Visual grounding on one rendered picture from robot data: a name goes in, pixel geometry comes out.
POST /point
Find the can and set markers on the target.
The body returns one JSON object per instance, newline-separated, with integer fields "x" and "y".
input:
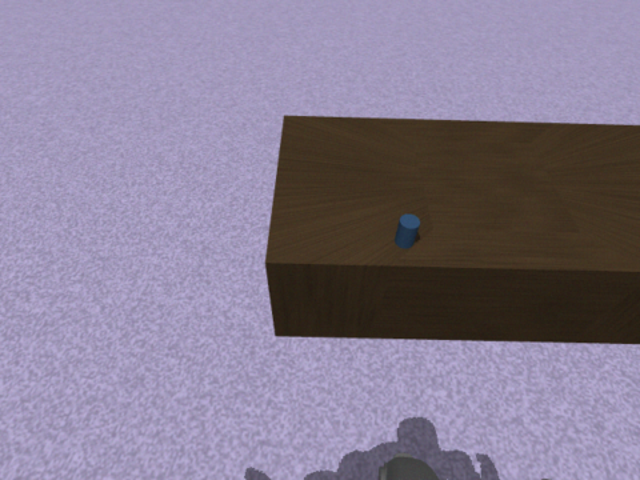
{"x": 407, "y": 230}

